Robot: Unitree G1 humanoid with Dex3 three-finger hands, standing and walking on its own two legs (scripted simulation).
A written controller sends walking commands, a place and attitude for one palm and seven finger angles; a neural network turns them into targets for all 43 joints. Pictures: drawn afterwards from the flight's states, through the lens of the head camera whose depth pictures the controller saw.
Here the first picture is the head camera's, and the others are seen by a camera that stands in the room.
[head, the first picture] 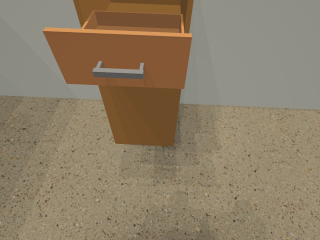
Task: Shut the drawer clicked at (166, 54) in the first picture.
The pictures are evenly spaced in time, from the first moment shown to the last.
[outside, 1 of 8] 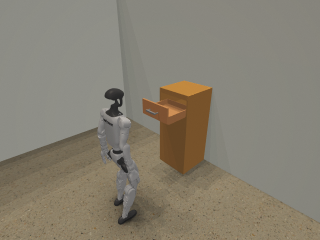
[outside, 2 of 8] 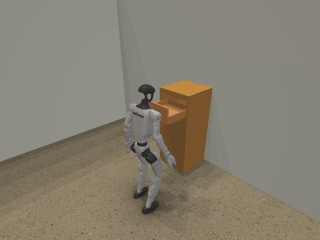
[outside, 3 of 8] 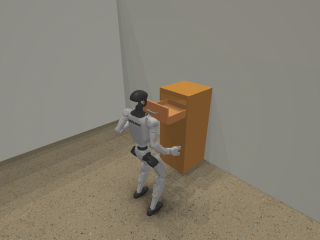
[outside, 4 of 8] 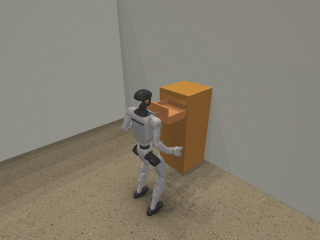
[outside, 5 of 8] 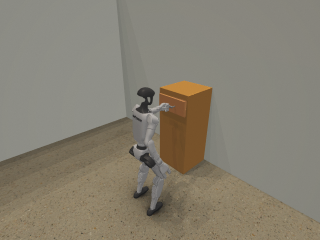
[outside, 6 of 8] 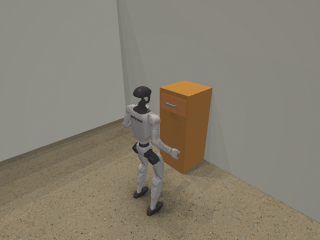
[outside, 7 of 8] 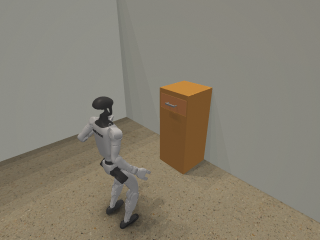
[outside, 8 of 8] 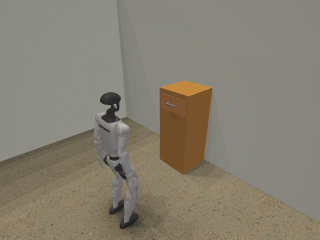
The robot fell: no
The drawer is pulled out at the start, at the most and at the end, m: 0.29 0.29 0.00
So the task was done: yes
